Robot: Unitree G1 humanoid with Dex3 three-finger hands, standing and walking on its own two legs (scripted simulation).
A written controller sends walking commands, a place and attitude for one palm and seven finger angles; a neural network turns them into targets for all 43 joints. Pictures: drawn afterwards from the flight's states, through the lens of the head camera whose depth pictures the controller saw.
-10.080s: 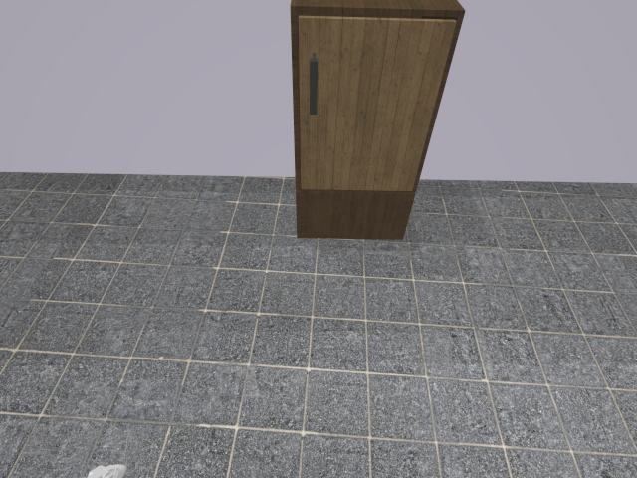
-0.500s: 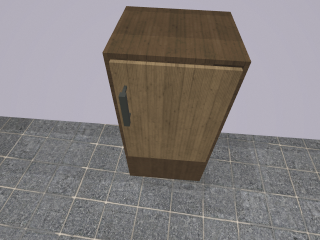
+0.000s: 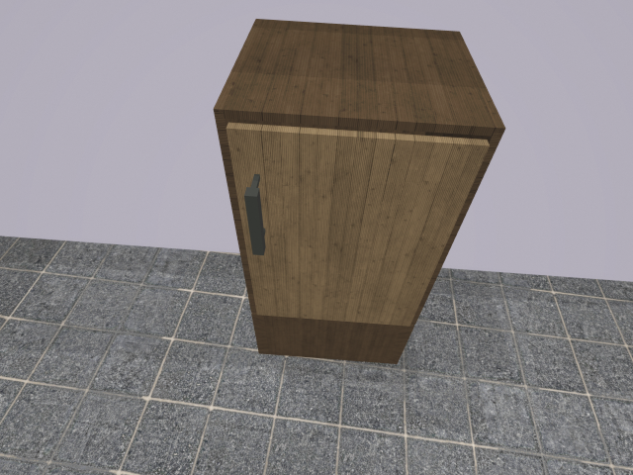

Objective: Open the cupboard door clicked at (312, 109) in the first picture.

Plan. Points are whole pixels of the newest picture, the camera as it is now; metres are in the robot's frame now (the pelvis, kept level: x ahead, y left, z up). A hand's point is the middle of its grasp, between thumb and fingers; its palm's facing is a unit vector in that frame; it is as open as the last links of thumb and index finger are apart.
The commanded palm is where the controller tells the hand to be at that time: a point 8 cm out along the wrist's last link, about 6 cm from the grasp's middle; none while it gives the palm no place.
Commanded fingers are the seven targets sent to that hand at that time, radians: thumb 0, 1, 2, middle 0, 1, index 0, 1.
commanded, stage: raise the hand with hooked fingers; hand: left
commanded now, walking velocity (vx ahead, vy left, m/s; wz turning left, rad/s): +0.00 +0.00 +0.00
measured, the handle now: (257, 215) +0.56 +0.15 -0.04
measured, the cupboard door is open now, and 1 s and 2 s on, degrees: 0 0 0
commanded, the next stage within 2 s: none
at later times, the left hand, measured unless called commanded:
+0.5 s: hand out of the picture +0.14 +0.18 -0.08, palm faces +0.02 -1.00 +0.03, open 8.7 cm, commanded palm +0.13 +0.25 -0.06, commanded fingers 0.00 0.36 0.67 -0.24 -0.64 -0.24 -0.64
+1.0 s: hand (147, 427) +0.19 +0.23 -0.05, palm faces +0.00 -1.00 -0.05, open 11.7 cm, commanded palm +0.16 +0.28 -0.05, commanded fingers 0.00 -0.22 0.42 -0.28 -1.02 -0.28 -1.02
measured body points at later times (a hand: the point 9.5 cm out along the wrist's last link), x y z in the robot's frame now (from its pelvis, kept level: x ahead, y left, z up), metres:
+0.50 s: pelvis -0.05 -0.02 -0.10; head -0.01 +0.00 +0.35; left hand +0.13 +0.24 -0.08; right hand +0.19 -0.27 -0.13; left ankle +0.03 +0.09 -0.73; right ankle -0.05 -0.11 -0.73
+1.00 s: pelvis -0.05 +0.00 -0.09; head +0.02 +0.01 +0.35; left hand +0.18 +0.28 -0.05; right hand +0.11 -0.26 -0.17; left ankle +0.03 +0.09 -0.73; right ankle -0.05 -0.11 -0.73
